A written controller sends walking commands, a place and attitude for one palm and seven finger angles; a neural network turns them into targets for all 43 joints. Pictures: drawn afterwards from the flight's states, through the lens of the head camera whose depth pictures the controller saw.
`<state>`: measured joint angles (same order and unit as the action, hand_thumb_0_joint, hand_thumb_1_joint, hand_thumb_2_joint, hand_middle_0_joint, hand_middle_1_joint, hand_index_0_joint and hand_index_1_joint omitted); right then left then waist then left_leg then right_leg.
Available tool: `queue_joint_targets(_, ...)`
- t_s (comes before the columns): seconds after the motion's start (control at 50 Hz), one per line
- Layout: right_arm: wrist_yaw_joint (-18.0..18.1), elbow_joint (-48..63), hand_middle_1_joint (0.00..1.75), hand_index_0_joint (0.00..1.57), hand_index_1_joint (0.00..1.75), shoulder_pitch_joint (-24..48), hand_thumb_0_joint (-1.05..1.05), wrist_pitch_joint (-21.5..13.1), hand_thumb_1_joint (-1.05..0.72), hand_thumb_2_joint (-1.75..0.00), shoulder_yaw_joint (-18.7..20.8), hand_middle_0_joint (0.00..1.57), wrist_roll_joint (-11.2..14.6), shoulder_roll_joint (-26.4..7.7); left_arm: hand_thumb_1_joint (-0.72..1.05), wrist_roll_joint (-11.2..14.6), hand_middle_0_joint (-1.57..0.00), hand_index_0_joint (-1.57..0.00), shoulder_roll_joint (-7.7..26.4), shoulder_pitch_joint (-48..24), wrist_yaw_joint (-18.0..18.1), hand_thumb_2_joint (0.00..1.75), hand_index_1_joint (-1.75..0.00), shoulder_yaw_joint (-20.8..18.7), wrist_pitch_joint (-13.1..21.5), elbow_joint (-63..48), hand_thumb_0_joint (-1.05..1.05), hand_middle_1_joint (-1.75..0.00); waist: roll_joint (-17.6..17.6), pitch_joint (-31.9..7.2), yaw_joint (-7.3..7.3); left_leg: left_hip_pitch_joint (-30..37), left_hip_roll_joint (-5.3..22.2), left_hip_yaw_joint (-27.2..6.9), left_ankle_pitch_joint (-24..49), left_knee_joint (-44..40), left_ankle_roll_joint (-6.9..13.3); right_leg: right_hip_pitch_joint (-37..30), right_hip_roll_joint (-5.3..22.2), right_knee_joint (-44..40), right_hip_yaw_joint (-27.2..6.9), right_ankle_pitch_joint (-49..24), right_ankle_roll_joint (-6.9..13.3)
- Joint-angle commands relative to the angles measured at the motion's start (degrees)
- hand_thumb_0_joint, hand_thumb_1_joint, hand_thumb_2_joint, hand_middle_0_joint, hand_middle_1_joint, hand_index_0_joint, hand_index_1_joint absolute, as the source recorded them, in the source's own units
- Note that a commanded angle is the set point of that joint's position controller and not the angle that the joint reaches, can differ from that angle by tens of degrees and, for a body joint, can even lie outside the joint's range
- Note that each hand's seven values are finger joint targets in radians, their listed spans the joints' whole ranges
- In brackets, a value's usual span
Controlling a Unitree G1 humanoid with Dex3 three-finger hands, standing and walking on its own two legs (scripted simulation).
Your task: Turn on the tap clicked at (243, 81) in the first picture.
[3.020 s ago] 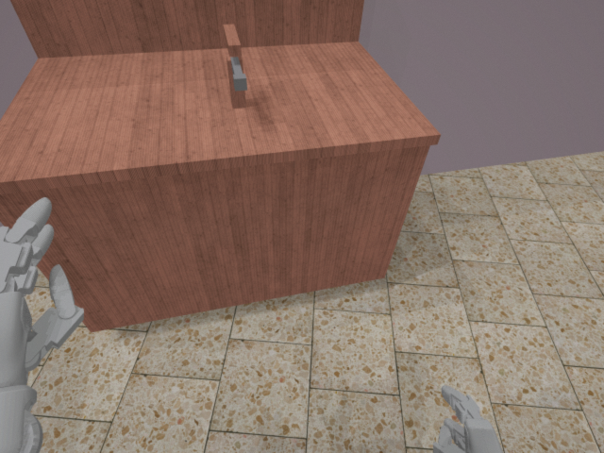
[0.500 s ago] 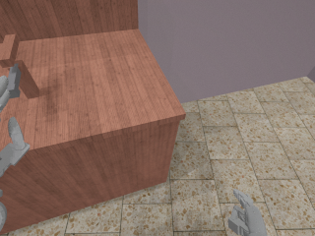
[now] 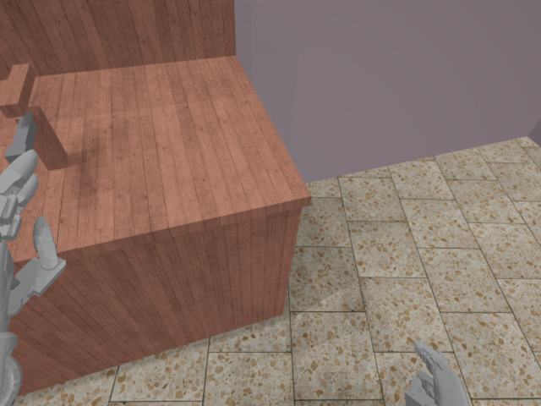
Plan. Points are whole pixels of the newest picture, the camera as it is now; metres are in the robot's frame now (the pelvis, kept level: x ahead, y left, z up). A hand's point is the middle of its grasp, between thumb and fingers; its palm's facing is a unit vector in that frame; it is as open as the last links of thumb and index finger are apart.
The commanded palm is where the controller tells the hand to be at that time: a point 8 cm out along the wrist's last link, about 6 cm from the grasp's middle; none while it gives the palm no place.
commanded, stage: come to a stop and stand still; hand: left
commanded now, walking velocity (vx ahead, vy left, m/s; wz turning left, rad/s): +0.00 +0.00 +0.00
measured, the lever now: (20, 156) +0.45 +0.44 +0.10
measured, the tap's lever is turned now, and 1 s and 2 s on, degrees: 0 0 0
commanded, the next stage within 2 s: look again from close up in 1.14 s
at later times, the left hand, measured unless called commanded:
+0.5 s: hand (10, 244) +0.24 +0.29 +0.18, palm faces +0.42 -0.82 -0.38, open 7.4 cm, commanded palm +0.17 +0.32 +0.18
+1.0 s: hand (51, 241) +0.25 +0.26 +0.17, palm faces +0.40 -0.85 -0.36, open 7.4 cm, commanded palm +0.19 +0.29 +0.18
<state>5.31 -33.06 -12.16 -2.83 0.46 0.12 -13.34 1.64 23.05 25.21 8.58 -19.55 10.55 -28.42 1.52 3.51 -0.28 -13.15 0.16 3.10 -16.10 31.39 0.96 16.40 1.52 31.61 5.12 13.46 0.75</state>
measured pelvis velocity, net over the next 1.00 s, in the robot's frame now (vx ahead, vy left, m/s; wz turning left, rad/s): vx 0.02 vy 0.02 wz -0.03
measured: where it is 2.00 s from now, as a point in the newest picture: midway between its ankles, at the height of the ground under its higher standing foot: outside the picture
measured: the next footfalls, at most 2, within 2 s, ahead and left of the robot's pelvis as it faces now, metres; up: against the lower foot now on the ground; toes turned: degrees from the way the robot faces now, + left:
none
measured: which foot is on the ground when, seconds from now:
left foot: down 0.00-1.00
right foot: down 0.00-1.00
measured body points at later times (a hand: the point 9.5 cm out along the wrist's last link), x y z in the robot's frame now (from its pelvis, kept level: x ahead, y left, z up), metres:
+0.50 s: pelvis +0.00 +0.04 +0.01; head +0.03 +0.05 +0.45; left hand +0.21 +0.34 +0.20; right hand +0.16 -0.16 -0.09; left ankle +0.01 +0.11 -0.73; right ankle +0.04 -0.10 -0.73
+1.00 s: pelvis +0.02 +0.02 +0.01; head +0.04 +0.02 +0.46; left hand +0.22 +0.30 +0.19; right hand +0.21 -0.21 -0.06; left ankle +0.01 +0.11 -0.73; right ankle +0.04 -0.10 -0.73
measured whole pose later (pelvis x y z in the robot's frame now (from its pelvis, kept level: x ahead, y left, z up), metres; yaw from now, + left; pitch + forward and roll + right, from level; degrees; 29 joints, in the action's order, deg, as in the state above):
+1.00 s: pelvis +0.02 +0.02 +0.01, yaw -2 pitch +0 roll -1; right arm 2.8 -31.8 -10.0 -5.0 -0.9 -1.0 -12.4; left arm 2.7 18.2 24.2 7.8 -19.5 9.5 -25.6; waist -1.2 2.2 1.6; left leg -10.1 0.0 4.6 -15.8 26.0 2.2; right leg 12.7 -0.3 23.1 1.2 10.2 -0.2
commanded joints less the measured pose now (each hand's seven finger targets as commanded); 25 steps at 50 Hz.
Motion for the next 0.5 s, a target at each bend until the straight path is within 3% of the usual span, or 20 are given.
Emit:
queue_joint_targets(0.0,-1.8,9.2,0.3,0.2,0.3,3.5,0.0,-7.0,-0.9,-0.9,-0.7,0.2,0.3,-4.8,0.9,2.0,-0.2,-0.2,16.0,-24.4,-0.5,0.9,-0.3,-14.9,7.5,7.3,0.0,-0.3,-11.5,-1.3,2.09,-12.0,3.8,-4.0,-11.3,-6.9,0.2,-1.7,1.8,-6.6,-7.2,8.3,1.4)
queue_joint_targets(0.02,-3.0,9.4,0.3,0.2,0.3,1.1,0.0,-7.9,-0.9,-0.9,0.3,0.2,-0.1,-6.4,0.9,1.6,-0.2,-0.2,14.9,-23.0,-1.1,0.9,-0.3,-12.5,8.8,4.0,0.0,-0.3,-10.2,-2.2,2.06,-11.9,2.0,-3.0,-12.0,-4.0,-0.2,-1.9,3.2,-9.3,-10.2,6.5,2.2)
queue_joint_targets(0.04,-4.0,9.4,0.3,0.2,0.3,0.9,0.0,-8.6,-0.9,-0.9,0.4,0.2,-0.1,-6.7,0.9,1.8,-0.2,-0.2,11.0,-17.3,-1.8,0.9,-0.3,-8.4,9.5,2.9,0.0,-0.3,-6.8,-3.3,2.3,-8.7,0.6,-2.5,-11.0,-1.9,-0.2,-0.4,4.9,-11.7,-13.1,8.1,3.1)
queue_joint_targets(0.08,-5.6,10.1,0.3,0.2,0.3,0.8,0.0,-9.3,-0.9,-0.9,0.6,0.2,0.4,-6.4,0.9,2.5,-0.2,-0.2,4.1,-10.4,-2.9,0.9,-0.3,-2.8,9.8,-2.1,0.0,-0.3,-3.9,-6.5,2.16,-2.6,1.0,-2.6,-8.2,-3.4,-0.2,0.4,4.4,-11.8,-12.7,9.1,3.2)
queue_joint_targets(0.1,-5.9,10.0,0.3,0.2,0.3,1.6,0.0,-9.5,-0.9,-0.9,0.7,0.2,0.5,-6.7,0.9,2.3,-0.2,-0.2,3.5,-9.2,-2.8,0.9,-0.3,-2.0,9.5,-6.1,0.0,-0.3,-5.6,-6.0,1.96,-2.0,1.7,-3.2,-8.6,-6.7,-0.4,0.5,2.7,-11.2,-11.3,9.2,2.4)
queue_joint_targets(0.14,-5.6,9.7,0.3,0.2,0.3,3.2,0.0,-10.0,-0.9,-0.9,0.6,0.2,0.3,-7.1,0.9,1.0,-0.2,-0.2,4.6,-9.1,-2.1,0.9,-0.3,-3.4,8.9,-9.5,0.0,-0.3,-8.9,-4.2,1.92,-6.6,4.9,-6.3,-13.4,-15.1,-0.5,-3.2,-0.9,-7.0,-6.6,5.9,0.3)
queue_joint_targets(0.16,-5.2,9.5,0.3,0.2,0.3,4.1,0.0,-9.9,-0.9,-0.9,0.4,0.2,0.2,-7.5,0.9,0.6,-0.2,-0.2,8.4,-10.0,-1.2,0.9,-0.3,-7.2,8.7,-9.6,0.0,-0.3,-12.0,-4.1,2.3,-9.0,6.5,-7.5,-15.5,-18.4,-0.3,-5.8,-1.5,-3.6,-5.1,4.0,-0.3)
queue_joint_targets(0.18,-4.8,9.6,0.3,0.2,0.3,4.3,0.0,-9.9,-0.9,-0.9,0.2,0.2,0.2,-6.5,0.9,0.1,-0.2,-0.2,7.4,-9.3,-1.0,0.9,-0.3,-7.7,8.6,-8.5,0.0,-0.3,-10.1,-4.2,2.26,-11.4,7.6,-8.0,-16.6,-19.4,0.2,-8.0,-1.5,-1.7,-3.8,2.1,-0.6)
queue_joint_targets(0.22,-4.3,9.5,0.3,0.2,0.3,4.2,0.0,-9.6,-0.9,-0.9,0.3,0.2,-0.2,-5.7,0.9,-0.4,-0.2,-0.2,8.9,-9.8,-0.7,0.9,-0.3,-10.3,8.3,-7.2,0.0,-0.3,-6.1,-5.1,2.14,-10.0,7.5,-7.1,-13.7,-18.1,0.2,-8.3,-1.2,-2.4,-4.1,0.4,-0.7)
queue_joint_targets(0.24,-4.1,9.4,0.3,0.2,0.3,4.2,0.0,-9.4,-0.9,-0.9,0.3,0.2,-0.5,-5.7,0.9,-0.4,-0.2,-0.2,9.5,-10.6,-0.7,0.9,-0.3,-11.1,8.2,-7.8,0.0,-0.3,-5.6,-5.7,1.96,-8.8,7.1,-6.7,-11.8,-17.4,0.0,-8.1,-1.0,-3.4,-4.5,-0.2,-0.6)
queue_joint_targets(0.26,-3.9,9.3,0.3,0.2,0.3,4.5,0.0,-9.1,-0.9,-0.9,0.3,0.2,-0.8,-5.9,0.9,-0.4,-0.2,-0.2,12.0,-12.9,-0.5,0.9,-0.3,-12.9,8.1,-9.5,0.0,-0.3,-7.7,-6.7,1.88,-7.2,7.0,-6.8,-10.2,-18.0,-0.5,-7.7,-1.1,-3.2,-4.7,-0.4,-0.5)
queue_joint_targets(0.3,-3.7,9.6,0.3,0.2,0.3,5.0,0.0,-9.2,-0.9,-0.9,0.0,0.2,-0.9,-5.1,0.9,-0.4,-0.2,-0.2,8.9,-12.6,-0.9,0.9,-0.3,-10.5,7.9,-8.9,0.0,-0.3,-8.9,-6.8,1.75,-6.3,7.2,-7.0,-9.6,-17.8,-0.8,-7.5,-0.6,-3.5,-4.8,-1.1,-0.2)
queue_joint_targets(0.34,-3.8,9.1,0.3,0.2,0.3,4.8,0.0,-9.4,-0.9,-0.9,0.1,0.2,-0.9,-5.2,0.9,-0.5,-0.2,-0.2,7.5,-11.9,-0.9,0.9,-0.3,-9.2,7.5,-8.6,0.0,-0.3,-7.2,-6.6,1.66,-5.6,6.6,-6.3,-8.2,-16.7,-0.8,-7.7,-0.5,-4.7,-4.9,-2.4,-0.1)
queue_joint_targets(0.42,-4.0,8.1,0.3,0.2,0.3,4.6,0.0,-9.3,-0.9,-0.9,0.5,0.2,-0.9,-5.4,0.9,-0.7,-0.2,-0.2,4.3,-10.0,-1.1,0.9,-0.3,-5.9,6.3,-7.8,0.0,-0.3,-5.0,-8.2,1.39,-0.9,5.6,-4.5,2.8,-14.0,-2.3,-6.8,-0.6,-5.9,-4.9,-7.5,-0.1)
queue_joint_targets(0.48,-4.2,7.9,0.3,0.2,0.3,4.7,0.0,-8.5,-0.9,-0.9,0.7,0.2,-0.8,-5.4,0.9,-0.6,-0.2,-0.2,3.6,-8.6,-1.2,0.9,-0.3,-5.3,5.2,-6.5,0.0,-0.3,-5.4,-8.6,1.39,0.7,5.4,-3.8,10.3,-12.9,-3.6,-6.4,-0.6,-5.8,-4.6,-9.7,-0.2)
